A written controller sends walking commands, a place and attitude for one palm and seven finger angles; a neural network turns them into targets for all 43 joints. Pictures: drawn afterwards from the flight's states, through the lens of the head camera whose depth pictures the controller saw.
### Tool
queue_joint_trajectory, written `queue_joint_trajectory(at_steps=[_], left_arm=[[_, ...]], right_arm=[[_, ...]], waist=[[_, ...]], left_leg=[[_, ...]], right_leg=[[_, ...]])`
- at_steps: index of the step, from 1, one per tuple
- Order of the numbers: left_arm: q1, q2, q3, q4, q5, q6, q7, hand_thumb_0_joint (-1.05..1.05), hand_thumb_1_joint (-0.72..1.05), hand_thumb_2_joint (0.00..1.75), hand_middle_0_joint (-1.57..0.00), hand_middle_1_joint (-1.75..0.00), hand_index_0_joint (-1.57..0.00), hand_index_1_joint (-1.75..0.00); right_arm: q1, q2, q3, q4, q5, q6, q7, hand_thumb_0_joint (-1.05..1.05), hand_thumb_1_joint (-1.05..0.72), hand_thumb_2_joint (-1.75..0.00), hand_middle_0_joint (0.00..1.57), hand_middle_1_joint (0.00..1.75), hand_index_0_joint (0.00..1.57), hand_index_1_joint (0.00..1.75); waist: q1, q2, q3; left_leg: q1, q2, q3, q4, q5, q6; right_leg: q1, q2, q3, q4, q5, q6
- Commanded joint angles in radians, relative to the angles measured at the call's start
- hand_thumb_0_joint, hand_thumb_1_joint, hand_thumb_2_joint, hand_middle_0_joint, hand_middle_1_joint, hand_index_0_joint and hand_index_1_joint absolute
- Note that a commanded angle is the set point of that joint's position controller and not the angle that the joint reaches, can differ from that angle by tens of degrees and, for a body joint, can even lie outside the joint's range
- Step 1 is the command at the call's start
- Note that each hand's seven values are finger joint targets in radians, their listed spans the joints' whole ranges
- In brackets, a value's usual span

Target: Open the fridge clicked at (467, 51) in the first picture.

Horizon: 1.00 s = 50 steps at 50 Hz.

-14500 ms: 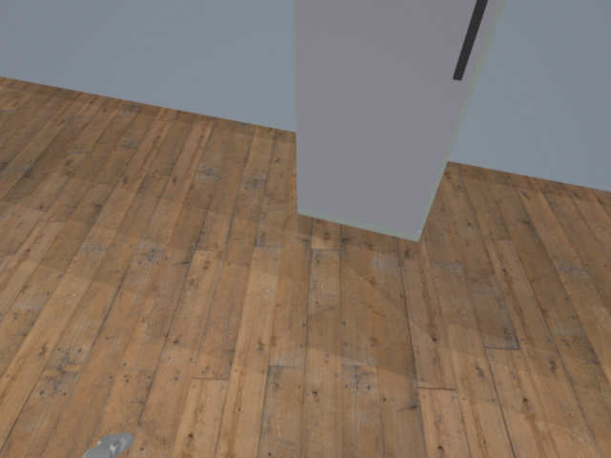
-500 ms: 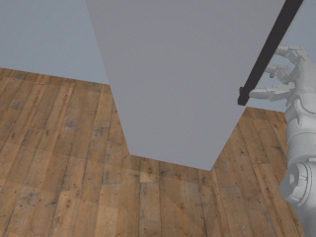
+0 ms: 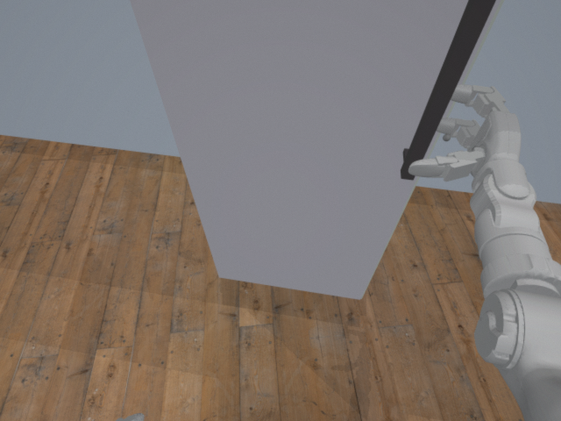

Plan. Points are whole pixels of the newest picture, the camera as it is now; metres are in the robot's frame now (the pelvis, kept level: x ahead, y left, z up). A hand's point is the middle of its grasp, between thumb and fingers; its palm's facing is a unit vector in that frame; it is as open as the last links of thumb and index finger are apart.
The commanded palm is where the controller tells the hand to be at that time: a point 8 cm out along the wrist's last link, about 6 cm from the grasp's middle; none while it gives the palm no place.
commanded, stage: slide the fingers in behind the handle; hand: right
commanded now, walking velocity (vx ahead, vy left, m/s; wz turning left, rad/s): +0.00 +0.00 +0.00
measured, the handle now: (435, 95) +0.57 -0.14 +0.17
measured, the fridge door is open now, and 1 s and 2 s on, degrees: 0 0 0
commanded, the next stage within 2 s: move the hooked fingers beside the handle in 0.10 s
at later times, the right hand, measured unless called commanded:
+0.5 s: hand (445, 137) +0.49 -0.15 +0.16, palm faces +0.06 +1.00 +0.00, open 14.0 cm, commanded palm +0.47 -0.19 +0.16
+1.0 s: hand (461, 139) +0.50 -0.18 +0.15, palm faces +0.06 +1.00 +0.01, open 14.0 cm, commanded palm +0.47 -0.22 +0.16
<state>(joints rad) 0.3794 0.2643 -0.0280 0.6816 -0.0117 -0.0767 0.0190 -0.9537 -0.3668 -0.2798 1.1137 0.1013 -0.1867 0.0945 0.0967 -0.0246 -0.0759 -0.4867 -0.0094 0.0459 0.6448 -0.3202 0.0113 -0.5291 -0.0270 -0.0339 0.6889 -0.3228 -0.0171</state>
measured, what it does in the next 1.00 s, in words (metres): stands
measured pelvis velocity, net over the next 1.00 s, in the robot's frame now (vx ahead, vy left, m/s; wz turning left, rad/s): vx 0.01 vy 0.00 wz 0.02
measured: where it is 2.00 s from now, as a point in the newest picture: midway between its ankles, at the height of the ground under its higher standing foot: outside the picture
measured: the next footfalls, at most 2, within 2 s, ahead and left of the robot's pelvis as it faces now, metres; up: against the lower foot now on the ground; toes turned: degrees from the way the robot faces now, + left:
none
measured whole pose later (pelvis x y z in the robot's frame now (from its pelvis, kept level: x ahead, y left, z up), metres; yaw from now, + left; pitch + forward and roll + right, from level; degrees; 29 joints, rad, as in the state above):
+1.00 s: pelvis +0.01 +0.00 +0.00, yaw +1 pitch +10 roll +1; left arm 0.41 0.27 -0.03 0.67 -0.02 -0.05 0.03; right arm -0.89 -0.44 -0.36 1.08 0.11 -0.19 0.18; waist 0.10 -0.02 -0.08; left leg -0.48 -0.02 0.03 0.63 -0.33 0.02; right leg -0.52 -0.04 -0.04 0.68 -0.34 -0.01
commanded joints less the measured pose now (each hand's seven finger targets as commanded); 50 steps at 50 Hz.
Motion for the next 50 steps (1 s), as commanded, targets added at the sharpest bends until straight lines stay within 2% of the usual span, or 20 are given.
queue_joint_trajectory(at_steps=[1,3,6,9,11,15,16,18,21,24,25,28,32,35,38,41,44,45,46,50], left_arm=[[0.097,0.153,0.059,-0.061,-0.002,-0.041,0.007,0.0,0.9,0.9,-0.2,-0.3,-0.2,-0.3],[0.099,0.158,0.059,-0.058,-0.003,-0.042,0.006,0.0,0.9,0.9,-0.2,-0.3,-0.2,-0.3],[0.096,0.154,0.058,-0.049,-0.005,-0.049,0.008,0.0,0.9,0.9,-0.2,-0.3,-0.2,-0.3],[0.108,0.159,0.056,-0.034,-0.005,-0.052,0.01,0.0,0.9,0.9,-0.2,-0.3,-0.2,-0.3],[0.107,0.155,0.057,-0.034,-0.003,-0.058,0.009,0.0,0.9,0.9,-0.2,-0.3,-0.2,-0.3],[0.124,0.164,0.061,-0.028,0.001,-0.062,0.009,0.0,0.9,0.9,-0.2,-0.3,-0.2,-0.3],[0.117,0.16,0.06,-0.033,-0.002,-0.063,0.007,0.0,0.9,0.9,-0.2,-0.3,-0.2,-0.3],[0.117,0.159,0.058,-0.027,-0.003,-0.064,0.007,0.0,0.9,0.9,-0.2,-0.3,-0.2,-0.3],[0.115,0.165,0.058,-0.034,-0.004,-0.06,0.01,0.0,0.9,0.9,-0.2,-0.3,-0.2,-0.3],[0.11,0.161,0.052,-0.04,-0.007,-0.06,0.012,0.0,0.9,0.9,-0.2,-0.3,-0.2,-0.3],[0.113,0.164,0.054,-0.041,-0.007,-0.058,0.015,0.0,0.9,0.9,-0.2,-0.3,-0.2,-0.3],[0.115,0.163,0.052,-0.044,-0.008,-0.055,0.016,0.0,0.9,0.9,-0.2,-0.3,-0.2,-0.3],[0.12,0.161,0.057,-0.06,-0.004,-0.05,0.011,0.0,0.9,0.9,-0.2,-0.3,-0.2,-0.3],[0.121,0.165,0.055,-0.065,-0.005,-0.036,0.014,0.0,0.9,0.9,-0.2,-0.3,-0.2,-0.3],[0.111,0.166,0.054,-0.084,-0.007,-0.024,0.016,0.0,0.9,0.9,-0.2,-0.3,-0.2,-0.3],[0.104,0.16,0.056,-0.103,-0.006,-0.014,0.014,0.0,0.9,0.9,-0.2,-0.3,-0.2,-0.3],[0.105,0.161,0.057,-0.103,-0.011,-0.006,0.018,0.0,0.9,0.9,-0.2,-0.3,-0.2,-0.3],[0.105,0.16,0.057,-0.107,-0.012,-0.004,0.019,0.0,0.9,0.9,-0.2,-0.3,-0.2,-0.3],[0.105,0.164,0.06,-0.102,-0.013,-0.003,0.021,0.0,0.9,0.9,-0.2,-0.3,-0.2,-0.3],[0.103,0.165,0.06,-0.105,-0.016,-0.001,0.027,0.0,0.9,0.9,-0.2,-0.3,-0.2,-0.3]], right_arm=[[-0.581,-0.114,0.039,-0.251,0.018,-0.098,0.02,0.0,0.5,-0.3,0.3,1.2,0.3,1.2],[-0.579,-0.14,0.021,-0.244,0.017,-0.098,0.018,0.0,0.5,-0.3,0.3,1.2,0.3,1.2],[-0.598,-0.091,0.062,-0.238,0.02,-0.094,0.017,0.0,0.5,-0.3,0.3,1.2,0.3,1.2],[-0.613,-0.113,0.052,-0.196,0.014,-0.086,0.012,0.0,0.5,-0.3,0.3,1.2,0.3,1.2],[-0.625,-0.07,0.089,-0.209,0.012,-0.09,0.012,0.0,0.5,-0.3,0.3,1.2,0.3,1.2],[-0.604,-0.135,0.035,-0.213,0.015,-0.101,0.015,0.0,0.5,-0.3,0.3,1.2,0.3,1.2],[-0.588,-0.12,0.045,-0.208,0.015,-0.099,0.02,0.0,0.5,-0.3,0.3,1.2,0.3,1.2],[-0.624,-0.101,0.066,-0.21,0.017,-0.096,0.028,0.0,0.5,-0.3,0.3,1.2,0.3,1.2],[-0.573,-0.165,0.013,-0.187,0.021,-0.095,0.032,0.0,0.5,-0.3,0.3,1.2,0.3,1.2],[-0.589,-0.147,0.034,-0.18,0.02,-0.088,0.042,0.0,0.5,-0.3,0.3,1.2,0.3,1.2],[-0.589,-0.18,0.009,-0.177,0.019,-0.089,0.041,0.0,0.5,-0.3,0.3,1.2,0.3,1.2],[-0.595,-0.181,0.016,-0.158,0.009,-0.079,0.042,0.0,0.5,-0.3,0.3,1.2,0.3,1.2],[-0.555,-0.221,-0.032,-0.221,0.017,-0.094,0.045,0.0,0.5,-0.3,0.3,1.2,0.3,1.2],[-0.497,-0.286,-0.091,-0.17,0.019,-0.081,0.048,0.0,0.5,-0.3,0.3,1.2,0.3,1.2],[-0.485,-0.323,-0.11,-0.195,0.005,-0.073,0.053,0.0,0.5,-0.3,0.3,1.2,0.3,1.2],[-0.452,-0.337,-0.121,-0.261,-0.002,-0.086,0.052,0.0,0.5,-0.3,0.3,1.2,0.3,1.2],[-0.438,-0.323,-0.107,-0.26,0.007,-0.08,0.068,0.0,0.5,-0.3,0.3,1.2,0.3,1.2],[-0.447,-0.29,-0.078,-0.262,0.015,-0.076,0.078,0.0,0.5,-0.3,0.3,1.2,0.3,1.2],[-0.453,-0.312,-0.099,-0.272,0.022,-0.073,0.084,0.0,0.5,-0.3,0.3,1.2,0.3,1.2],[-0.435,-0.289,-0.079,-0.3,0.036,-0.06,0.109,0.0,0.5,-0.3,0.3,1.2,0.3,1.2]], waist=[[0.047,-0.038,-0.375],[0.041,-0.034,-0.375],[0.057,-0.042,-0.349],[0.062,-0.013,-0.303],[0.068,-0.047,-0.32],[0.054,-0.01,-0.382],[0.051,-0.037,-0.383],[0.065,-0.042,-0.355],[0.049,-0.015,-0.355],[0.058,-0.007,-0.307],[0.055,0.003,-0.307],[0.061,-0.017,-0.306],[0.028,-0.05,-0.432],[0.022,0.032,-0.375],[0.014,0.02,-0.359],[-0.003,-0.037,-0.402],[0.006,-0.017,-0.38],[0.022,0.003,-0.361],[0.016,-0.008,-0.375],[0.013,-0.042,-0.396]], left_leg=[[0.037,-0.028,-0.022,-0.061,0.295,0.019],[0.049,-0.028,-0.023,-0.061,0.292,0.021],[0.033,-0.027,-0.026,-0.072,0.286,0.017],[0.02,-0.026,-0.024,-0.077,0.248,0.019],[0.007,-0.025,-0.024,-0.076,0.246,0.018],[0.048,-0.026,-0.023,-0.068,0.274,0.02],[0.041,-0.025,-0.028,-0.069,0.283,0.019],[0.022,-0.025,-0.027,-0.074,0.275,0.017],[0.059,-0.025,-0.032,-0.076,0.283,0.017],[0.05,-0.023,-0.032,-0.083,0.264,0.015],[0.064,-0.022,-0.039,-0.085,0.269,0.015],[0.045,-0.02,-0.037,-0.082,0.26,0.014],[0.103,-0.023,-0.038,-0.056,0.356,0.017],[0.145,-0.023,-0.043,-0.063,0.381,0.012],[0.16,-0.019,-0.049,-0.064,0.389,0.01],[0.177,-0.021,-0.049,-0.052,0.435,0.014],[0.169,-0.024,-0.046,-0.058,0.433,0.014],[0.164,-0.025,-0.044,-0.062,0.437,0.012],[0.169,-0.024,-0.047,-0.062,0.44,0.01],[0.157,-0.026,-0.04,-0.064,0.434,0.016]], right_leg=[[0.307,0.003,0.072,-0.058,0.279,-0.004],[0.295,0.005,0.071,-0.062,0.263,-0.004],[0.288,0.008,0.066,-0.061,0.246,-0.009],[0.249,0.009,0.074,-0.071,0.2,-0.01],[0.272,0.01,0.075,-0.068,0.206,-0.009],[0.277,0.01,0.077,-0.063,0.24,-0.011],[0.286,0.012,0.07,-0.059,0.244,-0.011],[0.282,0.011,0.07,-0.059,0.231,-0.01],[0.245,0.015,0.063,-0.063,0.217,-0.015],[0.215,0.017,0.059,-0.071,0.181,-0.018],[0.201,0.018,0.053,-0.066,0.18,-0.022],[0.207,0.017,0.059,-0.07,0.177,-0.019],[0.264,0.019,0.055,-0.049,0.287,-0.015],[0.184,0.021,0.04,-0.053,0.268,-0.025],[0.159,0.022,0.029,-0.062,0.252,-0.026],[0.201,0.023,0.024,-0.053,0.31,-0.026],[0.206,0.017,0.025,-0.054,0.314,-0.024],[0.206,0.016,0.023,-0.055,0.315,-0.029],[0.211,0.016,0.023,-0.054,0.313,-0.027],[0.257,0.013,0.03,-0.054,0.351,-0.025]])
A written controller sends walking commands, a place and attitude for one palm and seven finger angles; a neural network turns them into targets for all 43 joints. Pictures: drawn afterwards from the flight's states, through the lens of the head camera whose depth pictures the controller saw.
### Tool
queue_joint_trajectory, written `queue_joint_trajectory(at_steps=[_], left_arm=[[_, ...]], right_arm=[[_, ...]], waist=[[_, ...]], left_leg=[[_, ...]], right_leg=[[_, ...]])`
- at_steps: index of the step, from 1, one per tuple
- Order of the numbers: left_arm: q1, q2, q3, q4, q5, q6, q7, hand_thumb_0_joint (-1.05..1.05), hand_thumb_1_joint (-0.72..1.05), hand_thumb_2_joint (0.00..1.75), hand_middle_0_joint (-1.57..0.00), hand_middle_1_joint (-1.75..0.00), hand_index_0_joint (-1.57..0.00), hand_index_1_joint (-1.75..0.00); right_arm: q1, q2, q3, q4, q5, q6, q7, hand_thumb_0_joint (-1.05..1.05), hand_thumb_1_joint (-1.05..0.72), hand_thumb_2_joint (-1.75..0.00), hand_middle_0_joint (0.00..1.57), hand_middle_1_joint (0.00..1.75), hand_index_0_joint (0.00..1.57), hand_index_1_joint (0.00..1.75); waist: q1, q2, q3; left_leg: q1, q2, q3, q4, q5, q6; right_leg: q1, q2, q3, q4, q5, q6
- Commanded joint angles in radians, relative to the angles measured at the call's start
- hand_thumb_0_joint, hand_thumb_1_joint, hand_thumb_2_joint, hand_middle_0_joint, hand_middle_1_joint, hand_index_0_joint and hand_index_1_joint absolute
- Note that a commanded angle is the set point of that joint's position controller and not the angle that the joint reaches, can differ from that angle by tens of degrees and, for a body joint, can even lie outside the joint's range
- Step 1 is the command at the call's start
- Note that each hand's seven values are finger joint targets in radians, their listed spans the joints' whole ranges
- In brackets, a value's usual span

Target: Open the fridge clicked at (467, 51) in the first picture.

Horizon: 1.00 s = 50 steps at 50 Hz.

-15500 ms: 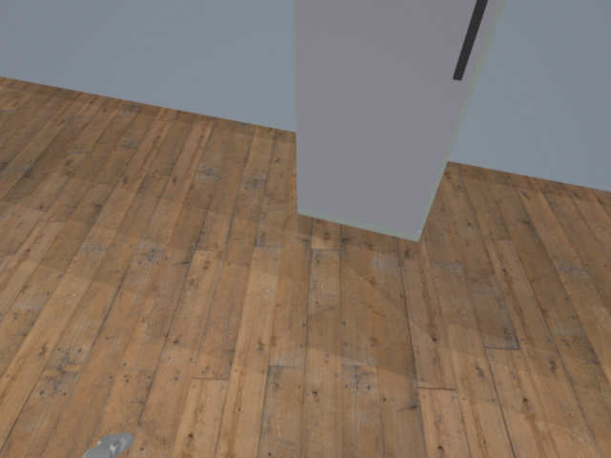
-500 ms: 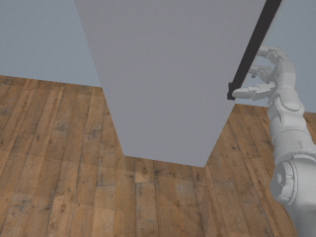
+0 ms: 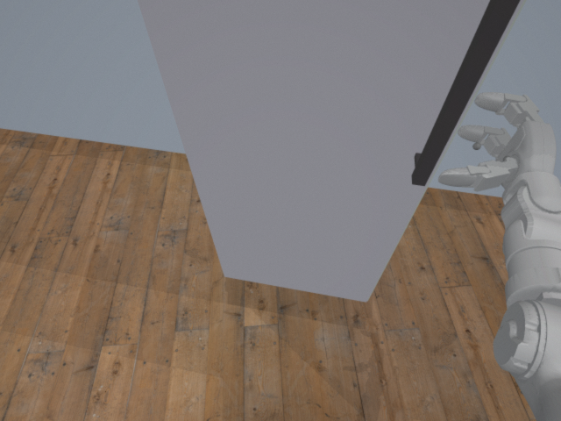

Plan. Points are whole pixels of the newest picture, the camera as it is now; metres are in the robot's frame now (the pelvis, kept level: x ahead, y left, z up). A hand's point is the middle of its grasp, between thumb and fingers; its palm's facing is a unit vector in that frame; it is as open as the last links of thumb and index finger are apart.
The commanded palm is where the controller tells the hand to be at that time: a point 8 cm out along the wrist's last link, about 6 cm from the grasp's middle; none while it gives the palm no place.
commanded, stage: move the hooked fingers beside the handle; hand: right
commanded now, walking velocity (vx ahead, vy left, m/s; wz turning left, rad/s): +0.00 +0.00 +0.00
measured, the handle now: (450, 99) +0.55 -0.16 +0.17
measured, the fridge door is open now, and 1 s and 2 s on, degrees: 0 0 0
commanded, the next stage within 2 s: feel for the door with the fingertips in 1.62 s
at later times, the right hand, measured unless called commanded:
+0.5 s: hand (493, 150) +0.47 -0.21 +0.15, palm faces +0.06 +1.00 +0.02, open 14.0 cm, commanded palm +0.45 -0.25 +0.15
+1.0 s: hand (497, 148) +0.47 -0.21 +0.16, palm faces +0.05 +1.00 +0.01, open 14.0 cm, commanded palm +0.44 -0.26 +0.15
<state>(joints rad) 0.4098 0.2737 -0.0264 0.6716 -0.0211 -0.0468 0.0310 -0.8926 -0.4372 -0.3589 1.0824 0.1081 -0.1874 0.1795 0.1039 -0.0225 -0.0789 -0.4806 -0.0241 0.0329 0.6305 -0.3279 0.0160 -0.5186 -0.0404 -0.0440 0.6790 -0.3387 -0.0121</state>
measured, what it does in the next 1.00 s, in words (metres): stands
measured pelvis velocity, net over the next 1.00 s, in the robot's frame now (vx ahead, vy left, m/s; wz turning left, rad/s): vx -0.01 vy -0.01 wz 0.00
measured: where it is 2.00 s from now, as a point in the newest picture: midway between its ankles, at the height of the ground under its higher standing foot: outside the picture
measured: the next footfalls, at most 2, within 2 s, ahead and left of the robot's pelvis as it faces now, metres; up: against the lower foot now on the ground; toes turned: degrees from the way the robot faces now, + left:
none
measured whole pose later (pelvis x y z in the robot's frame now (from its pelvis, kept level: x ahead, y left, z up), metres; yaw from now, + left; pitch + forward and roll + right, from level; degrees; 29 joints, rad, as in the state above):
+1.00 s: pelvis -0.01 -0.01 +0.00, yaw +0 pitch +10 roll +2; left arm 0.42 0.29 -0.03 0.68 -0.02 -0.05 0.04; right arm -0.89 -0.48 -0.36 1.08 0.13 -0.18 0.24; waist 0.10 -0.03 -0.09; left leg -0.49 -0.02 0.04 0.63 -0.32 0.01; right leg -0.53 -0.03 -0.04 0.69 -0.34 -0.02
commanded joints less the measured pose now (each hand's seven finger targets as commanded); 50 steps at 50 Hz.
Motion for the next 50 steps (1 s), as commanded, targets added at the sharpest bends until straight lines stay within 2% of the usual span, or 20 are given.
queue_joint_trajectory(at_steps=[1,3,6,9,11,15,16,20,24,25,26,30,32,35,37,40,41,45,47,50], left_arm=[[0.072,0.153,0.058,-0.088,-0.008,-0.03,0.016,0.0,0.9,0.9,-0.2,-0.3,-0.2,-0.3],[0.068,0.151,0.059,-0.085,-0.008,-0.032,0.014,0.0,0.9,0.9,-0.2,-0.3,-0.2,-0.3],[0.07,0.159,0.058,-0.08,-0.008,-0.028,0.017,0.0,0.9,0.9,-0.2,-0.3,-0.2,-0.3],[0.064,0.156,0.053,-0.08,-0.006,-0.029,0.016,0.0,0.9,0.9,-0.2,-0.3,-0.2,-0.3],[0.07,0.161,0.055,-0.082,-0.003,-0.028,0.016,0.0,0.9,0.9,-0.2,-0.3,-0.2,-0.3],[0.067,0.155,0.056,-0.09,-0.001,-0.032,0.014,0.0,0.9,0.9,-0.2,-0.3,-0.2,-0.3],[0.067,0.159,0.057,-0.09,-0.001,-0.033,0.013,0.0,0.9,0.9,-0.2,-0.3,-0.2,-0.3],[0.064,0.159,0.054,-0.092,-0.006,-0.027,0.016,0.0,0.9,0.9,-0.2,-0.3,-0.2,-0.3],[0.058,0.162,0.051,-0.094,-0.007,-0.023,0.016,0.0,0.9,0.9,-0.2,-0.3,-0.2,-0.3],[0.064,0.165,0.052,-0.097,-0.007,-0.023,0.018,0.0,0.9,0.9,-0.2,-0.3,-0.2,-0.3],[0.056,0.162,0.051,-0.099,-0.008,-0.024,0.018,0.0,0.9,0.9,-0.2,-0.3,-0.2,-0.3],[0.064,0.163,0.053,-0.096,-0.006,-0.032,0.022,0.0,0.9,0.9,-0.2,-0.3,-0.2,-0.3],[0.066,0.161,0.051,-0.081,-0.006,-0.036,0.022,0.0,0.9,0.9,-0.2,-0.3,-0.2,-0.3],[0.074,0.172,0.049,-0.077,-0.004,-0.035,0.026,0.0,0.9,0.9,-0.2,-0.3,-0.2,-0.3],[0.065,0.167,0.044,-0.083,-0.007,-0.035,0.026,0.0,0.9,0.9,-0.2,-0.3,-0.2,-0.3],[0.073,0.168,0.047,-0.089,-0.004,-0.04,0.026,0.0,0.9,0.9,-0.2,-0.3,-0.2,-0.3],[0.074,0.172,0.048,-0.084,-0.004,-0.04,0.027,0.0,0.9,0.9,-0.2,-0.3,-0.2,-0.3],[0.075,0.165,0.051,-0.093,-0.006,-0.044,0.026,0.0,0.9,0.9,-0.2,-0.3,-0.2,-0.3],[0.074,0.169,0.054,-0.088,-0.007,-0.045,0.023,0.0,0.9,0.9,-0.2,-0.3,-0.2,-0.3],[0.076,0.174,0.05,-0.087,-0.008,-0.035,0.026,0.0,0.9,0.9,-0.2,-0.3,-0.2,-0.3]], right_arm=[[-0.504,-0.21,0.011,-0.266,0.031,-0.056,0.026,0.0,0.5,-0.3,0.3,1.2,0.3,1.2],[-0.505,-0.167,0.042,-0.28,0.035,-0.051,0.029,0.0,0.5,-0.3,0.3,1.2,0.3,1.2],[-0.472,-0.232,-0.015,-0.244,0.044,-0.042,0.026,0.0,0.5,-0.3,0.3,1.2,0.3,1.2],[-0.5,-0.195,0.023,-0.213,0.031,-0.028,0.023,0.0,0.5,-0.3,0.3,1.2,0.3,1.2],[-0.503,-0.263,-0.027,-0.232,0.021,-0.04,0.016,0.0,0.5,-0.3,0.3,1.2,0.3,1.2],[-0.524,-0.228,0.003,-0.293,0.025,-0.07,0.017,0.0,0.5,-0.3,0.3,1.2,0.3,1.2],[-0.508,-0.261,-0.03,-0.297,0.03,-0.073,0.017,0.0,0.5,-0.3,0.3,1.2,0.3,1.2],[-0.471,-0.231,-0.004,-0.243,0.033,-0.049,0.034,0.0,0.5,-0.3,0.3,1.2,0.3,1.2],[-0.454,-0.246,-0.012,-0.223,0.028,-0.028,0.039,0.0,0.5,-0.3,0.3,1.2,0.3,1.2],[-0.455,-0.255,-0.02,-0.231,0.033,-0.031,0.038,0.0,0.5,-0.3,0.3,1.2,0.3,1.2],[-0.48,-0.246,-0.005,-0.243,0.032,-0.033,0.041,0.0,0.5,-0.3,0.3,1.2,0.3,1.2],[-0.507,-0.235,0.003,-0.271,0.04,-0.055,0.042,0.0,0.5,-0.3,0.3,1.2,0.3,1.2],[-0.537,-0.226,0.018,-0.253,0.032,-0.059,0.041,0.0,0.5,-0.3,0.3,1.2,0.3,1.2],[-0.493,-0.304,-0.045,-0.191,0.032,-0.053,0.043,0.0,0.5,-0.3,0.3,1.2,0.3,1.2],[-0.515,-0.28,-0.016,-0.18,0.025,-0.045,0.048,0.0,0.5,-0.3,0.3,1.2,0.3,1.2],[-0.526,-0.288,-0.015,-0.204,0.014,-0.058,0.049,0.0,0.5,-0.3,0.3,1.2,0.3,1.2],[-0.527,-0.334,-0.048,-0.203,0.014,-0.064,0.049,0.0,0.5,-0.3,0.3,1.2,0.3,1.2],[-0.531,-0.258,0.005,-0.255,0.038,-0.074,0.069,0.0,0.5,-0.3,0.3,1.2,0.3,1.2],[-0.496,-0.264,-0.011,-0.263,0.044,-0.066,0.07,0.0,0.5,-0.3,0.3,1.2,0.3,1.2],[-0.425,-0.302,-0.054,-0.172,0.05,-0.033,0.069,0.0,0.5,-0.3,0.3,1.2,0.3,1.2]], waist=[[0.014,-0.053,-0.384],[0.019,-0.078,-0.377],[0.009,-0.012,-0.35],[0.02,-0.031,-0.299],[0.007,-0.029,-0.343],[0.009,-0.073,-0.4],[0.0,-0.064,-0.429],[0.009,-0.025,-0.361],[0.002,-0.056,-0.318],[0.005,-0.017,-0.328],[0.008,-0.057,-0.328],[0.017,-0.041,-0.355],[0.023,-0.078,-0.348],[0.012,-0.007,-0.326],[0.018,-0.047,-0.314],[0.016,-0.071,-0.341],[0.012,-0.064,-0.352],[0.02,-0.073,-0.397],[0.008,-0.084,-0.409],[0.0,0.012,-0.314]], left_leg=[[0.133,-0.011,-0.025,-0.053,0.437,0.01],[0.1,-0.013,-0.017,-0.055,0.411,0.011],[0.123,-0.012,-0.018,-0.058,0.412,0.009],[0.084,-0.009,-0.013,-0.06,0.362,0.011],[0.108,-0.007,-0.019,-0.052,0.383,0.012],[0.092,-0.012,-0.014,-0.041,0.395,0.016],[0.109,-0.013,-0.016,-0.038,0.404,0.015],[0.105,-0.013,-0.011,-0.046,0.394,0.013],[0.082,-0.011,-0.009,-0.053,0.353,0.017],[0.096,-0.012,-0.008,-0.053,0.361,0.016],[0.087,-0.01,-0.013,-0.055,0.351,0.015],[0.077,-0.013,-0.01,-0.054,0.338,0.015],[0.043,-0.013,-0.009,-0.058,0.302,0.015],[0.082,-0.011,-0.012,-0.059,0.301,0.015],[0.07,-0.007,-0.015,-0.061,0.287,0.014],[0.06,-0.008,-0.016,-0.055,0.286,0.017],[0.073,-0.008,-0.02,-0.056,0.297,0.015],[0.086,-0.012,-0.014,-0.048,0.344,0.015],[0.082,-0.014,-0.012,-0.05,0.346,0.015],[0.115,-0.011,-0.014,-0.063,0.351,0.012]], right_leg=[[0.258,0.024,0.046,-0.044,0.372,-0.029],[0.286,0.02,0.054,-0.043,0.382,-0.023],[0.241,0.02,0.054,-0.051,0.361,-0.027],[0.223,0.022,0.06,-0.057,0.321,-0.024],[0.228,0.022,0.06,-0.051,0.341,-0.027],[0.299,0.017,0.069,-0.036,0.408,-0.019],[0.302,0.016,0.072,-0.036,0.413,-0.016],[0.255,0.015,0.064,-0.043,0.385,-0.021],[0.24,0.015,0.068,-0.056,0.349,-0.017],[0.237,0.014,0.068,-0.052,0.355,-0.022],[0.239,0.015,0.066,-0.056,0.338,-0.019],[0.271,0.012,0.075,-0.05,0.347,-0.02],[0.286,0.011,0.084,-0.054,0.323,-0.014],[0.217,0.015,0.076,-0.057,0.284,-0.022],[0.208,0.02,0.075,-0.065,0.258,-0.021],[0.232,0.018,0.077,-0.053,0.278,-0.021],[0.225,0.017,0.076,-0.052,0.279,-0.021],[0.273,0.015,0.074,-0.043,0.343,-0.019],[0.293,0.012,0.079,-0.046,0.36,-0.015],[0.19,0.017,0.06,-0.056,0.304,-0.028]])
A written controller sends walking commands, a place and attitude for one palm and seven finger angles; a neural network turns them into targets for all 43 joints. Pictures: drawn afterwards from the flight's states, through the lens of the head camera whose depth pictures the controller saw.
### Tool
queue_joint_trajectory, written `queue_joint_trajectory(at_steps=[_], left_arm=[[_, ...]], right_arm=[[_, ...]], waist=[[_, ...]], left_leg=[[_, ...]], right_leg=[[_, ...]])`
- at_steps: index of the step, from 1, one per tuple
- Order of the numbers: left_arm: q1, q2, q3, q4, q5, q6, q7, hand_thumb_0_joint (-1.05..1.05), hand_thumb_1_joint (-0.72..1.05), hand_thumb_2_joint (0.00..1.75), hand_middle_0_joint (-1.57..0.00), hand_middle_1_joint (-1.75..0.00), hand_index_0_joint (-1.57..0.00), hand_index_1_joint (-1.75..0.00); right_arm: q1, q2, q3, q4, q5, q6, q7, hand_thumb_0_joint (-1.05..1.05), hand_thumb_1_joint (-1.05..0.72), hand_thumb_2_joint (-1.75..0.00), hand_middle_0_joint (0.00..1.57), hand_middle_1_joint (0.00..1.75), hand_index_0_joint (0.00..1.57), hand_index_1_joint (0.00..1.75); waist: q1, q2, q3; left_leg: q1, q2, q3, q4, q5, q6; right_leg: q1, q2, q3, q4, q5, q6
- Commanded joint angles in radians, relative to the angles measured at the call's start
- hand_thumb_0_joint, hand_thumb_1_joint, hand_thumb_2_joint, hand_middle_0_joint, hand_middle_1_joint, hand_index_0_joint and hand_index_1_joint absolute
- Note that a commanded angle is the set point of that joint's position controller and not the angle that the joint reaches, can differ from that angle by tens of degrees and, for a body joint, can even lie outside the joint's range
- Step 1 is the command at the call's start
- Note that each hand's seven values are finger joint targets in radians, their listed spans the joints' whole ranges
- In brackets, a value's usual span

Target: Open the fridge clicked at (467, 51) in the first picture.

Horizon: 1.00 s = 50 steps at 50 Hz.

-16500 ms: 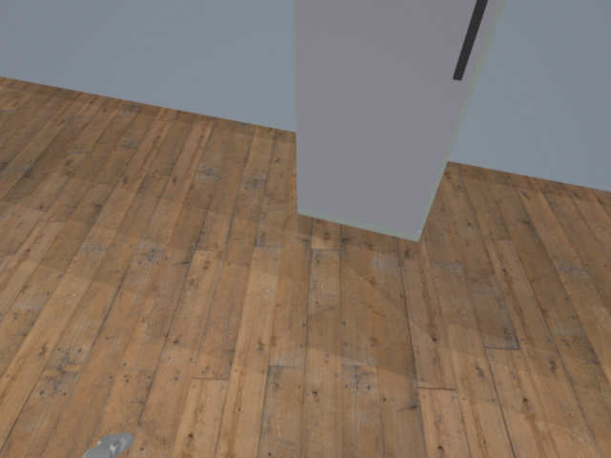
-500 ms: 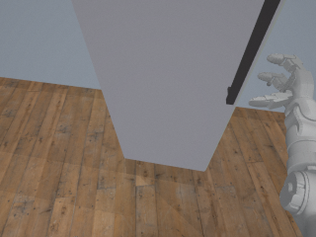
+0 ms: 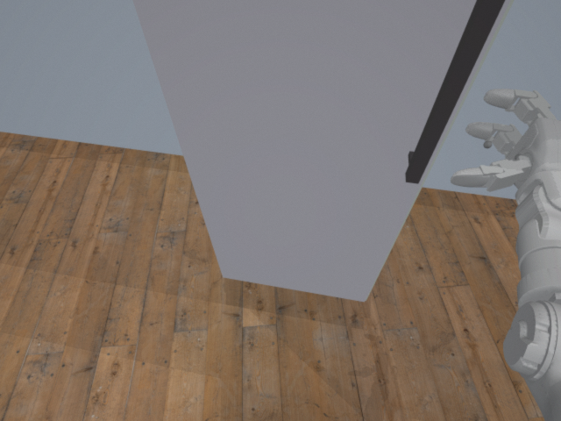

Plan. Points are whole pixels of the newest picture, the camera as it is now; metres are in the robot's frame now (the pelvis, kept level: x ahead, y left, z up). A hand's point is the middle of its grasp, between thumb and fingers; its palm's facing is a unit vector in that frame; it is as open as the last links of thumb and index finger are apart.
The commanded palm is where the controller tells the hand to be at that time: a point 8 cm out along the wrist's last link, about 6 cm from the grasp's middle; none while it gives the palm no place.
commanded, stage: move the hooked fingers beside the handle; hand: right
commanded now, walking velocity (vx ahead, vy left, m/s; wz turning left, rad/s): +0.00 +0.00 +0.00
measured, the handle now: (441, 97) +0.56 -0.15 +0.17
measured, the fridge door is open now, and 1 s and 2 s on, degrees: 0 0 0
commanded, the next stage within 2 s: feel for the door with the fingertips in 0.62 s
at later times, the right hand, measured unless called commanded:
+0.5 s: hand (484, 146) +0.47 -0.20 +0.16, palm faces +0.04 +1.00 +0.02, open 14.0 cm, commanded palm +0.44 -0.25 +0.16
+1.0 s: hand (465, 146) +0.47 -0.17 +0.16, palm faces +0.03 +1.00 +0.02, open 14.0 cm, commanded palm +0.44 -0.22 +0.16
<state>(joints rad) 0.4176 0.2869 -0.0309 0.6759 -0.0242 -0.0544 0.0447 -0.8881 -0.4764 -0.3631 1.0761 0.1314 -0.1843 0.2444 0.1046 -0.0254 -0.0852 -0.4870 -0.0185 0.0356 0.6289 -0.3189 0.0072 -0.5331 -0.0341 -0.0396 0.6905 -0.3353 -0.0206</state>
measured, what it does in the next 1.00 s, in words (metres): stands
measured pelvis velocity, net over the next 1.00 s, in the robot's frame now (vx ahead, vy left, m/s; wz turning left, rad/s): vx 0.00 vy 0.00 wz -0.01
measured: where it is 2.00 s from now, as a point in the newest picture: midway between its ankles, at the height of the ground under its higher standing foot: outside the picture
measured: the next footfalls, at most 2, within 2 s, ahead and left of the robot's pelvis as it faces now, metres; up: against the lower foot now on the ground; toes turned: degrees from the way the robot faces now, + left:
none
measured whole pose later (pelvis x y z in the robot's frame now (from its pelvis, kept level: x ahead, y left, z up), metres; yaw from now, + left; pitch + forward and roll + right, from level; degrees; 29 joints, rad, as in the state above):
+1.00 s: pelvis +0.00 +0.00 +0.00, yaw -1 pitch +9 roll +1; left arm 0.38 0.28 -0.03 0.68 -0.02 -0.07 0.04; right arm -0.89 -0.40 -0.31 1.04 0.13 -0.15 0.19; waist 0.10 -0.03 -0.08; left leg -0.47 -0.01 0.04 0.62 -0.31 0.01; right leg -0.51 -0.03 -0.03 0.67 -0.32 -0.02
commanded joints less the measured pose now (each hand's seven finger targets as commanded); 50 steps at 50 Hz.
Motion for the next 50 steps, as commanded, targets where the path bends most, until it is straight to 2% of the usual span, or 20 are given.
queue_joint_trajectory(at_steps=[1,3,6,8,11,15,17,21,24,26,29,31,33,36,40,43,45,47,49,50], left_arm=[[0.063,0.161,0.052,-0.096,-0.007,-0.024,0.011,0.0,0.9,0.9,-0.2,-0.3,-0.2,-0.3],[0.06,0.158,0.053,-0.104,-0.006,-0.021,0.012,0.0,0.9,0.9,-0.2,-0.3,-0.2,-0.3],[0.061,0.155,0.057,-0.111,-0.002,-0.02,0.011,0.0,0.9,0.9,-0.2,-0.3,-0.2,-0.3],[0.055,0.149,0.058,-0.115,-0.006,-0.024,0.011,0.0,0.9,0.9,-0.2,-0.3,-0.2,-0.3],[0.051,0.152,0.059,-0.102,-0.009,-0.029,0.017,0.0,0.9,0.9,-0.2,-0.3,-0.2,-0.3],[0.052,0.152,0.05,-0.089,-0.01,-0.026,0.023,0.0,0.9,0.9,-0.2,-0.3,-0.2,-0.3],[0.048,0.15,0.049,-0.087,-0.009,-0.027,0.021,0.0,0.9,0.9,-0.2,-0.3,-0.2,-0.3],[0.054,0.153,0.055,-0.103,-0.003,-0.029,0.013,0.0,0.9,0.9,-0.2,-0.3,-0.2,-0.3],[0.045,0.149,0.055,-0.109,-0.005,-0.029,0.01,0.0,0.9,0.9,-0.2,-0.3,-0.2,-0.3],[0.042,0.149,0.059,-0.112,-0.006,-0.026,0.009,0.0,0.9,0.9,-0.2,-0.3,-0.2,-0.3],[0.031,0.145,0.052,-0.11,-0.009,-0.019,0.008,0.0,0.9,0.9,-0.2,-0.3,-0.2,-0.3],[0.033,0.149,0.052,-0.11,-0.009,-0.016,0.011,0.0,0.9,0.9,-0.2,-0.3,-0.2,-0.3],[0.034,0.149,0.054,-0.113,-0.009,-0.016,0.015,0.0,0.9,0.9,-0.2,-0.3,-0.2,-0.3],[0.028,0.141,0.055,-0.118,-0.007,-0.024,0.013,0.0,0.9,0.9,-0.2,-0.3,-0.2,-0.3],[0.032,0.142,0.054,-0.095,-0.01,-0.035,0.017,0.0,0.9,0.9,-0.2,-0.3,-0.2,-0.3],[0.03,0.147,0.052,-0.082,-0.01,-0.037,0.019,0.0,0.9,0.9,-0.2,-0.3,-0.2,-0.3],[0.037,0.143,0.053,-0.083,-0.005,-0.042,0.015,0.0,0.9,0.9,-0.2,-0.3,-0.2,-0.3],[0.038,0.14,0.055,-0.086,0.0,-0.045,0.008,0.0,0.9,0.9,-0.2,-0.3,-0.2,-0.3],[0.032,0.133,0.055,-0.091,0.002,-0.049,0.001,0.0,0.9,0.9,-0.2,-0.3,-0.2,-0.3],[0.039,0.135,0.057,-0.09,0.003,-0.049,-0.001,0.0,0.9,0.9,-0.2,-0.3,-0.2,-0.3]], right_arm=[[-0.436,-0.273,-0.05,-0.161,0.021,-0.027,0.004,0.0,0.5,-0.3,0.3,1.2,0.3,1.2],[-0.446,-0.271,-0.039,-0.179,0.007,-0.018,0.001,0.0,0.5,-0.3,0.3,1.2,0.3,1.2],[-0.475,-0.294,-0.05,-0.259,0.0,-0.048,-0.007,0.0,0.5,-0.3,0.3,1.2,0.3,1.2],[-0.49,-0.254,-0.023,-0.314,0.013,-0.069,-0.003,0.0,0.5,-0.3,0.3,1.2,0.3,1.2],[-0.505,-0.265,-0.034,-0.312,0.032,-0.074,0.005,0.0,0.5,-0.3,0.3,1.2,0.3,1.2],[-0.501,-0.234,0.001,-0.215,0.019,-0.029,0.01,0.0,0.5,-0.3,0.3,1.2,0.3,1.2],[-0.498,-0.227,0.009,-0.195,0.006,-0.017,0.004,0.0,0.5,-0.3,0.3,1.2,0.3,1.2],[-0.457,-0.244,-0.029,-0.248,0.025,-0.036,-0.001,0.0,0.5,-0.3,0.3,1.2,0.3,1.2],[-0.466,-0.223,-0.018,-0.278,0.033,-0.047,-0.003,0.0,0.5,-0.3,0.3,1.2,0.3,1.2],[-0.437,-0.25,-0.041,-0.304,0.027,-0.05,-0.009,0.0,0.5,-0.3,0.3,1.2,0.3,1.2],[-0.421,-0.221,-0.012,-0.261,0.015,-0.028,-0.015,0.0,0.5,-0.3,0.3,1.2,0.3,1.2],[-0.444,-0.251,-0.027,-0.251,0.007,-0.023,-0.018,0.0,0.5,-0.3,0.3,1.2,0.3,1.2],[-0.452,-0.267,-0.039,-0.267,0.005,-0.027,-0.017,0.0,0.5,-0.3,0.3,1.2,0.3,1.2],[-0.467,-0.218,-0.004,-0.348,0.015,-0.05,-0.014,0.0,0.5,-0.3,0.3,1.2,0.3,1.2],[-0.489,-0.131,0.053,-0.281,0.044,-0.039,-0.007,0.0,0.5,-0.3,0.3,1.2,0.3,1.2],[-0.501,-0.145,0.043,-0.219,0.033,-0.011,-0.018,0.0,0.5,-0.3,0.3,1.2,0.3,1.2],[-0.516,-0.132,0.048,-0.237,0.023,-0.015,-0.038,0.0,0.5,-0.3,0.3,1.2,0.3,1.2],[-0.516,-0.165,0.017,-0.28,0.012,-0.032,-0.059,0.0,0.5,-0.3,0.3,1.2,0.3,1.2],[-0.499,-0.133,0.03,-0.299,0.01,-0.049,-0.074,0.0,0.5,-0.3,0.3,1.2,0.3,1.2],[-0.466,-0.144,0.013,-0.279,0.013,-0.053,-0.082,0.0,0.5,-0.3,0.3,1.2,0.3,1.2]], waist=[[0.003,0.02,-0.286],[0.002,-0.019,-0.278],[-0.002,-0.052,-0.349],[-0.001,-0.088,-0.392],[0.008,-0.056,-0.394],[0.024,-0.031,-0.299],[0.018,-0.071,-0.285],[-0.004,-0.038,-0.388],[-0.003,-0.025,-0.383],[-0.015,-0.031,-0.405],[-0.005,-0.036,-0.304],[-0.002,-0.013,-0.288],[-0.009,-0.026,-0.313],[-0.011,-0.105,-0.389],[0.025,0.0,-0.299],[0.018,-0.024,-0.273],[0.017,-0.024,-0.292],[-0.001,-0.064,-0.369],[-0.006,-0.074,-0.382],[-0.006,-0.01,-0.369]], left_leg=[[0.124,-0.013,-0.022,-0.064,0.336,0.017],[0.12,-0.009,-0.025,-0.063,0.339,0.018],[0.122,-0.012,-0.028,-0.053,0.354,0.021],[0.119,-0.016,-0.027,-0.051,0.365,0.023],[0.127,-0.019,-0.028,-0.059,0.363,0.019],[0.105,-0.011,-0.021,-0.066,0.34,0.018],[0.077,-0.009,-0.018,-0.068,0.312,0.02],[0.125,-0.014,-0.02,-0.052,0.377,0.022],[0.144,-0.015,-0.02,-0.051,0.399,0.019],[0.159,-0.014,-0.023,-0.049,0.415,0.019],[0.131,-0.012,-0.02,-0.063,0.375,0.019],[0.137,-0.01,-0.023,-0.066,0.362,0.019],[0.145,-0.009,-0.025,-0.064,0.361,0.021],[0.132,-0.014,-0.023,-0.058,0.373,0.025],[0.099,-0.019,-0.012,-0.078,0.326,0.02],[0.078,-0.012,-0.014,-0.081,0.285,0.021],[0.078,-0.011,-0.013,-0.078,0.285,0.021],[0.102,-0.011,-0.016,-0.063,0.32,0.023],[0.102,-0.015,-0.014,-0.058,0.33,0.025],[0.118,-0.018,-0.013,-0.06,0.339,0.024]], right_leg=[[0.175,0.014,0.05,-0.074,0.27,-0.022],[0.173,0.017,0.046,-0.076,0.269,-0.022],[0.231,0.014,0.052,-0.061,0.313,-0.02],[0.288,0.012,0.057,-0.058,0.346,-0.013],[0.292,0.01,0.058,-0.058,0.333,-0.016],[0.229,0.015,0.056,-0.068,0.289,-0.022],[0.233,0.015,0.061,-0.074,0.278,-0.016],[0.273,0.013,0.062,-0.058,0.358,-0.015],[0.273,0.014,0.057,-0.063,0.367,-0.015],[0.279,0.012,0.052,-0.059,0.384,-0.017],[0.234,0.014,0.047,-0.075,0.329,-0.018],[0.208,0.016,0.047,-0.079,0.299,-0.022],[0.224,0.016,0.048,-0.081,0.301,-0.02],[0.316,0.013,0.057,-0.067,0.366,-0.012],[0.278,0.009,0.064,-0.076,0.303,-0.018],[0.248,0.014,0.065,-0.088,0.252,-0.015],[0.257,0.015,0.065,-0.083,0.267,-0.017],[0.288,0.017,0.068,-0.076,0.314,-0.011],[0.307,0.015,0.068,-0.072,0.336,-0.005],[0.284,0.013,0.066,-0.068,0.338,-0.011]])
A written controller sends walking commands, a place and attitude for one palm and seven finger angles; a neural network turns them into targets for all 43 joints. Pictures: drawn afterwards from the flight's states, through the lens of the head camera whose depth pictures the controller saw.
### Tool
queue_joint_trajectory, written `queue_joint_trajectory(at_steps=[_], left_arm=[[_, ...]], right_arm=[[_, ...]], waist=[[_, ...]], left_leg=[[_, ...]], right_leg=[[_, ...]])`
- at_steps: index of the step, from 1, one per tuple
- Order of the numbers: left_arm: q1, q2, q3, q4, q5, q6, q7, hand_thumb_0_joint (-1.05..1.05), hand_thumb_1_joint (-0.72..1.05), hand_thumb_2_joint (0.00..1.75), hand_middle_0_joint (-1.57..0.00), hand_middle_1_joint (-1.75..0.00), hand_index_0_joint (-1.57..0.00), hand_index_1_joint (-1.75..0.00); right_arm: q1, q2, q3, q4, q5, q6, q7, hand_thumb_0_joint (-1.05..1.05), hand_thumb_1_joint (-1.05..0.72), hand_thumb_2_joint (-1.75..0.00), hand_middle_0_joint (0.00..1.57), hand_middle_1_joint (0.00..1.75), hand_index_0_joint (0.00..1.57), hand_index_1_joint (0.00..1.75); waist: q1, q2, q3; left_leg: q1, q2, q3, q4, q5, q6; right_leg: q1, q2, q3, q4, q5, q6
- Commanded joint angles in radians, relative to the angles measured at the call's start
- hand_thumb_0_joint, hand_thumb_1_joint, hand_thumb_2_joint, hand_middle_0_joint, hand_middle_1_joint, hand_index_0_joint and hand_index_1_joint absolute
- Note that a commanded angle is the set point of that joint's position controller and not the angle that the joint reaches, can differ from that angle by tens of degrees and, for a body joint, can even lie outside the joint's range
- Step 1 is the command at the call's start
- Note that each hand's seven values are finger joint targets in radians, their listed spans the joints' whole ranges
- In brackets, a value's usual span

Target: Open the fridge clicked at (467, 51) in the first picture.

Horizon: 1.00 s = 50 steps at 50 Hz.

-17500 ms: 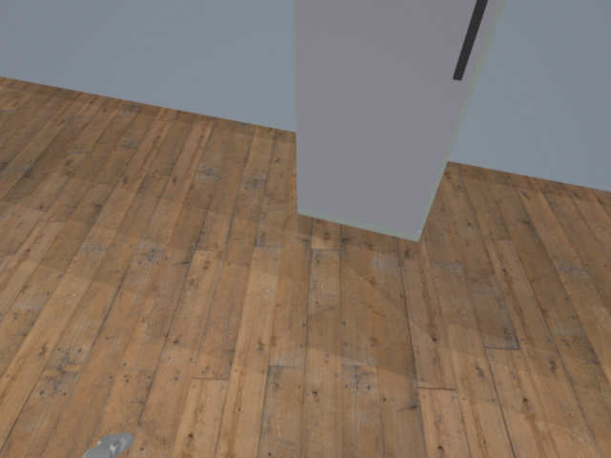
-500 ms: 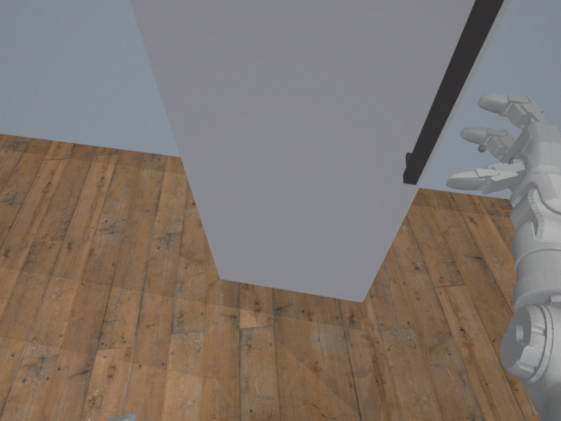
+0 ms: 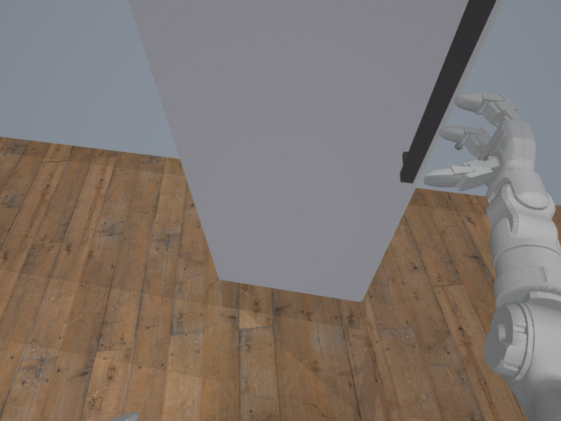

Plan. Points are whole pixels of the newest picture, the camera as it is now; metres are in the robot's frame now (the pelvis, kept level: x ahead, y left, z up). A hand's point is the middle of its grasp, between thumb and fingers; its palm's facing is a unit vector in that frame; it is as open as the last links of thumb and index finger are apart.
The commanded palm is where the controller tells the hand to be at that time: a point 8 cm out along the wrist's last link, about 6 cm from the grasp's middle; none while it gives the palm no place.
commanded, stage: feel for the door with the fingertips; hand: right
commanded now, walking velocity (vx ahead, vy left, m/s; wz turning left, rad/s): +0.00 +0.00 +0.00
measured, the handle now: (434, 98) +0.56 -0.15 +0.17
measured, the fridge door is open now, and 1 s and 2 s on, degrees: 0 0 0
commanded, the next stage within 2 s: slide the fingers in behind the handle in 0.74 s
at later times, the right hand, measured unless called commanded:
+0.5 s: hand (447, 134) +0.50 -0.16 +0.16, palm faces +0.03 +1.00 +0.01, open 14.0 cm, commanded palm +0.48 -0.21 +0.15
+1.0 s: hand (452, 130) +0.51 -0.17 +0.15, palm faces +0.04 +1.00 +0.01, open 13.9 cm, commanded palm +0.48 -0.21 +0.15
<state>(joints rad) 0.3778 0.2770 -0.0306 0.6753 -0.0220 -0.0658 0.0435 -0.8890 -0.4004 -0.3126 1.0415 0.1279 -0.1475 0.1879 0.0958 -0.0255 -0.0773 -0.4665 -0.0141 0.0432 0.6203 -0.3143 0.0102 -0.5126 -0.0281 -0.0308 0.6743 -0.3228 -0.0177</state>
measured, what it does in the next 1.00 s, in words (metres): stands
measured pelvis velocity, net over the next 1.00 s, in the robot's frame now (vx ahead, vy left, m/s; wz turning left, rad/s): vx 0.01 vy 0.00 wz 0.02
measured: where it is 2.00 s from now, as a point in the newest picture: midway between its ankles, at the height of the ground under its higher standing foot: outside the picture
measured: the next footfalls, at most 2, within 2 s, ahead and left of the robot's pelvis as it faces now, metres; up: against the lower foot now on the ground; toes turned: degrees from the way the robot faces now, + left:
none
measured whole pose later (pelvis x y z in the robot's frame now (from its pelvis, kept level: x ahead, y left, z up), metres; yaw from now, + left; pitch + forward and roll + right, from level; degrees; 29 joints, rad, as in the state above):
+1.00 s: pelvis +0.01 +0.00 +0.00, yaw +1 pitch +12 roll +2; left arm 0.43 0.27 -0.02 0.68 -0.01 -0.04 0.02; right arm -0.96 -0.45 -0.36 1.13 0.09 -0.19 0.17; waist 0.13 -0.03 -0.09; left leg -0.51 -0.03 0.03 0.63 -0.33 0.01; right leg -0.56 -0.04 -0.04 0.69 -0.35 -0.01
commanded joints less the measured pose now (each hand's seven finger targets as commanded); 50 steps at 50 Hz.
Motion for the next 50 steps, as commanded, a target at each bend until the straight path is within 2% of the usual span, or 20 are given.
queue_joint_trajectory(at_steps=[1,4,6,9,10,12,14,17,21,24,27,28,32,34,37,41,45,46,48,50], left_arm=[[0.074,0.145,0.056,-0.089,-0.001,-0.035,-0.002,0.0,0.9,0.9,-0.2,-0.3,-0.2,-0.3],[0.062,0.142,0.058,-0.098,-0.004,-0.034,-0.005,0.0,0.9,0.9,-0.2,-0.3,-0.2,-0.3],[0.068,0.146,0.057,-0.091,-0.002,-0.028,-0.004,0.0,0.9,0.9,-0.2,-0.3,-0.2,-0.3],[0.065,0.141,0.053,-0.09,-0.004,-0.025,0.003,0.0,0.9,0.9,-0.2,-0.3,-0.2,-0.3],[0.072,0.143,0.053,-0.088,-0.001,-0.027,0.005,0.0,0.9,0.9,-0.2,-0.3,-0.2,-0.3],[0.074,0.14,0.054,-0.081,-0.002,-0.031,0.008,0.0,0.9,0.9,-0.2,-0.3,-0.2,-0.3],[0.086,0.143,0.053,-0.069,-0.001,-0.036,0.009,0.0,0.9,0.9,-0.2,-0.3,-0.2,-0.3],[0.096,0.147,0.053,-0.058,-0.002,-0.04,0.009,0.0,0.9,0.9,-0.2,-0.3,-0.2,-0.3],[0.12,0.157,0.052,-0.049,0.001,-0.034,0.008,0.0,0.9,0.9,-0.2,-0.3,-0.2,-0.3],[0.134,0.159,0.055,-0.052,0.005,-0.033,0.006,0.0,0.9,0.9,-0.2,-0.3,-0.2,-0.3],[0.142,0.151,0.059,-0.062,0.012,-0.034,-0.004,0.0,0.9,0.9,-0.2,-0.3,-0.2,-0.3],[0.149,0.153,0.061,-0.058,0.013,-0.032,-0.006,0.0,0.9,0.9,-0.2,-0.3,-0.2,-0.3],[0.153,0.158,0.063,-0.059,0.008,-0.017,-0.01,0.0,0.9,0.9,-0.2,-0.3,-0.2,-0.3],[0.156,0.163,0.062,-0.062,0.006,-0.008,-0.009,0.0,0.9,0.9,-0.2,-0.3,-0.2,-0.3],[0.159,0.16,0.063,-0.069,0.009,-0.002,-0.007,0.0,0.9,0.9,-0.2,-0.3,-0.2,-0.3],[0.166,0.157,0.065,-0.069,0.013,-0.007,-0.008,0.0,0.9,0.9,-0.2,-0.3,-0.2,-0.3],[0.167,0.157,0.066,-0.064,0.011,-0.007,-0.009,0.0,0.9,0.9,-0.2,-0.3,-0.2,-0.3],[0.165,0.16,0.067,-0.064,0.009,-0.003,-0.01,0.0,0.9,0.9,-0.2,-0.3,-0.2,-0.3],[0.152,0.155,0.067,-0.07,0.007,0.0,-0.01,0.0,0.9,0.9,-0.2,-0.3,-0.2,-0.3],[0.151,0.153,0.068,-0.082,0.008,0.0,-0.011,0.0,0.9,0.9,-0.2,-0.3,-0.2,-0.3]], right_arm=[[-0.457,-0.235,-0.049,-0.246,0.013,-0.094,-0.032,0.0,0.5,-0.3,0.3,1.2,0.3,1.2],[-0.448,-0.188,-0.017,-0.251,0.007,-0.083,-0.039,0.0,0.5,-0.3,0.3,1.2,0.3,1.2],[-0.484,-0.25,-0.053,-0.248,-0.007,-0.08,-0.05,0.0,0.5,-0.3,0.3,1.2,0.3,1.2],[-0.538,-0.24,-0.032,-0.228,-0.022,-0.077,-0.06,0.0,0.5,-0.3,0.3,1.2,0.3,1.2],[-0.561,-0.25,-0.04,-0.235,-0.022,-0.085,-0.064,0.0,0.5,-0.3,0.3,1.2,0.3,1.2],[-0.582,-0.243,-0.03,-0.247,-0.023,-0.102,-0.062,0.0,0.5,-0.3,0.3,1.2,0.3,1.2],[-0.587,-0.234,-0.021,-0.196,-0.018,-0.107,-0.053,0.0,0.5,-0.3,0.3,1.2,0.3,1.2],[-0.593,-0.21,0.001,-0.141,-0.014,-0.105,-0.034,0.0,0.5,-0.3,0.3,1.2,0.3,1.2],[-0.605,-0.247,-0.022,-0.053,-0.016,-0.075,-0.021,0.0,0.5,-0.3,0.3,1.2,0.3,1.2],[-0.644,-0.293,-0.05,-0.081,-0.028,-0.088,-0.027,0.0,0.5,-0.3,0.3,1.2,0.3,1.2],[-0.639,-0.281,-0.054,-0.148,-0.033,-0.13,-0.038,0.0,0.5,-0.3,0.3,1.2,0.3,1.2],[-0.624,-0.304,-0.075,-0.15,-0.034,-0.139,-0.043,0.0,0.5,-0.3,0.3,1.2,0.3,1.2],[-0.559,-0.291,-0.069,-0.07,-0.033,-0.114,-0.03,0.0,0.5,-0.3,0.3,1.2,0.3,1.2],[-0.577,-0.31,-0.068,-0.054,-0.044,-0.087,-0.025,0.0,0.5,-0.3,0.3,1.2,0.3,1.2],[-0.619,-0.334,-0.081,-0.106,-0.05,-0.089,-0.031,0.0,0.5,-0.3,0.3,1.2,0.3,1.2],[-0.615,-0.325,-0.089,-0.15,-0.034,-0.127,-0.03,0.0,0.5,-0.3,0.3,1.2,0.3,1.2],[-0.586,-0.268,-0.052,-0.13,-0.021,-0.119,-0.01,0.0,0.5,-0.3,0.3,1.2,0.3,1.2],[-0.561,-0.302,-0.082,-0.127,-0.021,-0.112,-0.009,0.0,0.5,-0.3,0.3,1.2,0.3,1.2],[-0.56,-0.269,-0.055,-0.145,-0.02,-0.098,-0.007,0.0,0.5,-0.3,0.3,1.2,0.3,1.2],[-0.521,-0.265,-0.059,-0.189,-0.017,-0.096,-0.011,0.0,0.5,-0.3,0.3,1.2,0.3,1.2]], waist=[[-0.001,-0.006,-0.373],[0.0,-0.016,-0.345],[0.0,-0.008,-0.332],[0.016,-0.025,-0.296],[0.021,-0.002,-0.301],[0.024,-0.053,-0.345],[0.035,-0.017,-0.334],[0.047,-0.025,-0.335],[0.056,0.02,-0.305],[0.049,-0.018,-0.348],[0.034,-0.084,-0.443],[0.031,-0.067,-0.453],[0.039,0.018,-0.375],[0.042,-0.002,-0.334],[0.041,-0.057,-0.379],[0.039,-0.055,-0.44],[0.048,-0.042,-0.413],[0.03,-0.06,-0.421],[0.033,-0.082,-0.408],[0.016,-0.071,-0.422]], left_leg=[[0.113,-0.022,-0.024,-0.049,0.346,0.019],[0.112,-0.021,-0.023,-0.052,0.343,0.019],[0.126,-0.018,-0.031,-0.056,0.341,0.017],[0.104,-0.017,-0.033,-0.067,0.306,0.017],[0.106,-0.017,-0.034,-0.066,0.308,0.016],[0.097,-0.018,-0.036,-0.063,0.312,0.018],[0.085,-0.02,-0.034,-0.065,0.301,0.016],[0.071,-0.018,-0.035,-0.067,0.292,0.015],[0.067,-0.014,-0.038,-0.068,0.291,0.01],[0.073,-0.013,-0.042,-0.057,0.305,0.013],[0.083,-0.019,-0.041,-0.033,0.372,0.016],[0.087,-0.021,-0.038,-0.029,0.39,0.016],[0.109,-0.024,-0.036,-0.037,0.4,0.01],[0.096,-0.02,-0.038,-0.044,0.378,0.01],[0.094,-0.021,-0.043,-0.042,0.393,0.012],[0.103,-0.028,-0.04,-0.031,0.421,0.013],[0.084,-0.03,-0.032,-0.032,0.427,0.013],[0.089,-0.027,-0.032,-0.031,0.423,0.015],[0.078,-0.027,-0.031,-0.033,0.421,0.015],[0.101,-0.029,-0.024,-0.027,0.449,0.019]], right_leg=[[0.243,0.007,0.052,-0.057,0.318,-0.014],[0.233,0.009,0.042,-0.065,0.299,-0.014],[0.202,0.012,0.04,-0.066,0.275,-0.019],[0.196,0.013,0.038,-0.076,0.235,-0.02],[0.199,0.013,0.04,-0.07,0.239,-0.023],[0.239,0.013,0.044,-0.066,0.256,-0.018],[0.231,0.01,0.049,-0.065,0.245,-0.017],[0.226,0.011,0.047,-0.062,0.232,-0.017],[0.165,0.013,0.046,-0.06,0.212,-0.023],[0.172,0.015,0.048,-0.053,0.233,-0.021],[0.244,0.015,0.05,-0.028,0.331,-0.016],[0.25,0.012,0.051,-0.023,0.358,-0.015],[0.17,0.012,0.035,-0.033,0.317,-0.023],[0.143,0.014,0.031,-0.039,0.282,-0.024],[0.179,0.015,0.032,-0.029,0.315,-0.024],[0.228,0.011,0.041,-0.018,0.365,-0.021],[0.237,0.009,0.039,-0.014,0.386,-0.023],[0.234,0.007,0.04,-0.017,0.387,-0.019],[0.245,0.006,0.038,-0.02,0.393,-0.017],[0.257,0.004,0.04,-0.018,0.447,-0.019]])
